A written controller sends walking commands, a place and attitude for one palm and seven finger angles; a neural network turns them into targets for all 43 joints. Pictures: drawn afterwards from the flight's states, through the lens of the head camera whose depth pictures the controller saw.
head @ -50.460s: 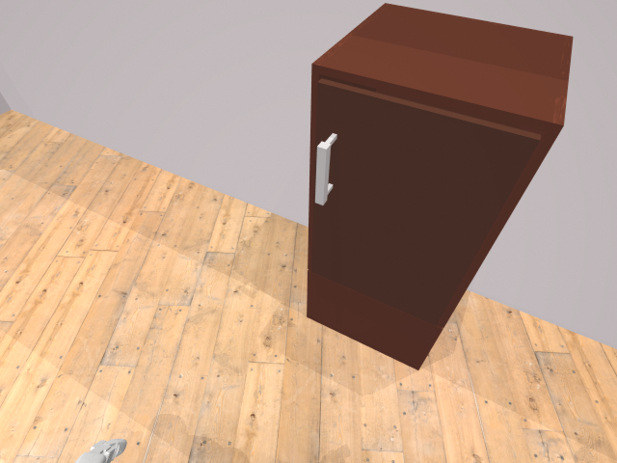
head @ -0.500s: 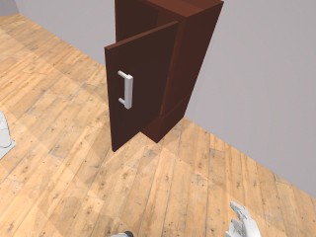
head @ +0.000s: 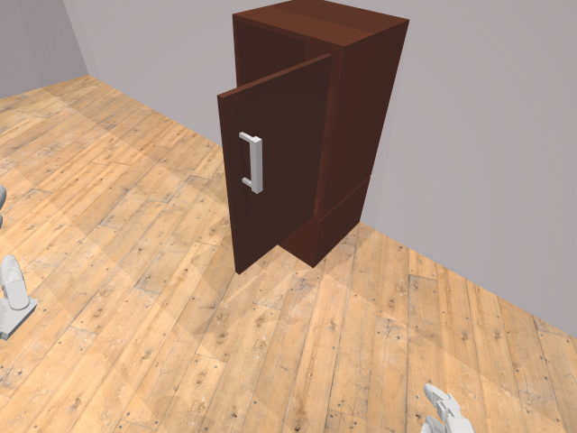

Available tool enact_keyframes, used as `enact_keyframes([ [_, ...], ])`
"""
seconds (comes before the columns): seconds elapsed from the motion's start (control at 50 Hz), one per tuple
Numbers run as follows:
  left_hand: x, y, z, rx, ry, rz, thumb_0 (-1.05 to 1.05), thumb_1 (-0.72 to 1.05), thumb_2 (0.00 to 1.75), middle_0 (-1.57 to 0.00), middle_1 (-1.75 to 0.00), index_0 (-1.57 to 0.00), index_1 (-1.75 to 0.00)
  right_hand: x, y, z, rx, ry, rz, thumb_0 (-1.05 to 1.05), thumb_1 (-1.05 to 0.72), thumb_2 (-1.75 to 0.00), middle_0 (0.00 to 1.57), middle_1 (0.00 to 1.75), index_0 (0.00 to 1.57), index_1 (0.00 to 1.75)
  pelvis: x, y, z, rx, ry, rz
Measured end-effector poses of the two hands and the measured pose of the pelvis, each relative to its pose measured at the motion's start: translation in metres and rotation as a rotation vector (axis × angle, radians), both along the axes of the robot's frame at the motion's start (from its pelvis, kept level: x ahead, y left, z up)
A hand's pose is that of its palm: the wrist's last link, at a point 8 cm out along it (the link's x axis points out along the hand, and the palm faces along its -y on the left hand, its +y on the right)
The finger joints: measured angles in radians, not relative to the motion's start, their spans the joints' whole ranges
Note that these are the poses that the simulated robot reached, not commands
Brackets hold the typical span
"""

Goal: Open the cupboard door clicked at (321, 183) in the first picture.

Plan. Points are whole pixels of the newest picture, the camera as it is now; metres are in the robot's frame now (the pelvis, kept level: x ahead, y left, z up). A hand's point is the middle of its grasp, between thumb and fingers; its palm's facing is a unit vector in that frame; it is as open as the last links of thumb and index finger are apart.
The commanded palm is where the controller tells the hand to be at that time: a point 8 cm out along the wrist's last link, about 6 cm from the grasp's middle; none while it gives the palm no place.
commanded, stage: stop stepping back and stand still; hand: left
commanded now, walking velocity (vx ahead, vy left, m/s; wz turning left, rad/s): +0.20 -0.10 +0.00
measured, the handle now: (250, 163) +0.72 +0.10 -0.01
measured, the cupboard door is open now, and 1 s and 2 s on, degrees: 88 88 88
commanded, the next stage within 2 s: let the arm hang, fingers relaxed in 1.24 s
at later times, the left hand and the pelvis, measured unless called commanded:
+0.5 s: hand (2, 324) +0.18 +0.27 +0.18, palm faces +0.48 -0.71 -0.51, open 7.4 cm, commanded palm +0.12 +0.30 +0.19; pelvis +0.00 -0.01 +0.01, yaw +4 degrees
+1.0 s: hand (8, 315) +0.20 +0.28 +0.17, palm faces +0.43 -0.75 -0.50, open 7.4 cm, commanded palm +0.13 +0.32 +0.19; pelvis +0.01 +0.01 +0.01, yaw +4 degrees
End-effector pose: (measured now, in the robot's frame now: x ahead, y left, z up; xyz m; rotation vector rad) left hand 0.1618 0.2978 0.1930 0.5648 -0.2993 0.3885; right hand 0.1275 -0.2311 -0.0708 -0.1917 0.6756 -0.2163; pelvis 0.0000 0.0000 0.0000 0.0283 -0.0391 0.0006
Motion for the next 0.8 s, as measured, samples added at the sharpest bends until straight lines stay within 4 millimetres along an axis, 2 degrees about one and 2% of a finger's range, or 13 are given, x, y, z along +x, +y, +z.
enact_keyframes([
  [0.06, -0.015, -0.009, 0.002, 0.063, 0.022, -0.005, 0.01, 0.89, 0.90, -0.21, -0.30, -0.21, -0.30, 0.000, 0.005, -0.015, 0.035, 0.031, 0.042, 0.01, -0.91, -0.90, 0.21, 0.30, 0.20, 0.30, -0.005, -0.006, -0.007, -0.010, -0.004, 0.011],
  [0.12, -0.029, -0.009, 0.004, 0.055, 0.010, 0.012, 0.01, 0.89, 0.90, -0.21, -0.30, -0.21, -0.30, -0.002, 0.005, -0.024, 0.028, 0.103, 0.081, 0.01, -0.91, -0.90, 0.21, 0.30, 0.21, 0.30, -0.010, -0.007, -0.007, -0.012, -0.005, 0.025],
  [0.22, -0.038, 0.004, 0.006, -0.003, 0.008, 0.089, 0.01, 0.88, 0.90, -0.21, -0.30, -0.21, -0.30, -0.003, 0.001, -0.014, -0.002, 0.133, 0.088, 0.02, -0.91, -0.90, 0.21, 0.30, 0.21, 0.30, -0.009, -0.006, 0.005, -0.010, 0.029, 0.040],
  [0.38, -0.030, 0.012, 0.000, -0.028, 0.008, 0.104, 0.01, 0.89, 0.90, -0.21, -0.30, -0.21, -0.30, 0.013, 0.000, 0.002, -0.052, 0.057, 0.105, 0.02, -0.91, -0.90, 0.21, 0.30, 0.20, 0.30, -0.008, 0.002, 0.007, -0.014, 0.019, 0.071],
  [0.46, -0.027, 0.008, 0.006, 0.030, 0.032, 0.098, 0.01, 0.89, 0.90, -0.21, -0.30, -0.21, -0.30, 0.026, 0.004, 0.000, -0.009, 0.039, 0.118, 0.02, -0.91, -0.90, 0.21, 0.30, 0.20, 0.30, -0.001, -0.004, 0.006, -0.004, 0.017, 0.075],
  [0.56, -0.025, 0.002, 0.003, 0.027, 0.086, 0.100, 0.01, 0.89, 0.90, -0.21, -0.30, -0.21, -0.30, 0.040, 0.005, -0.005, 0.028, 0.045, 0.129, 0.02, -0.91, -0.90, 0.21, 0.30, 0.20, 0.30, 0.001, -0.007, 0.006, -0.027, 0.029, 0.075],
  [0.7, -0.023, 0.010, -0.010, -0.033, 0.143, 0.124, 0.01, 0.89, 0.90, -0.21, -0.30, -0.21, -0.30, 0.044, 0.005, -0.003, 0.000, 0.088, 0.114, 0.02, -0.91, -0.90, 0.21, 0.30, 0.20, 0.30, 0.007, -0.001, 0.011, -0.029, 0.035, 0.069],
  [0.8, -0.016, 0.016, -0.008, -0.029, 0.142, 0.131, 0.01, 0.89, 0.90, -0.21, -0.30, -0.21, -0.30, 0.049, 0.010, 0.002, -0.012, 0.078, 0.117, 0.02, -0.91, -0.90, 0.21, 0.30, 0.20, 0.30, 0.011, 0.004, 0.013, -0.021, 0.037, 0.068],
])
